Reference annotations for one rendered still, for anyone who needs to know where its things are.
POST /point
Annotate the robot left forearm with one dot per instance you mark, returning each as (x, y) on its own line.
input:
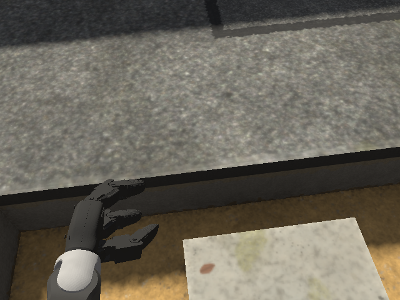
(76, 276)

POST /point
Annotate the robot left hand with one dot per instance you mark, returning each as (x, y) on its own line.
(91, 223)

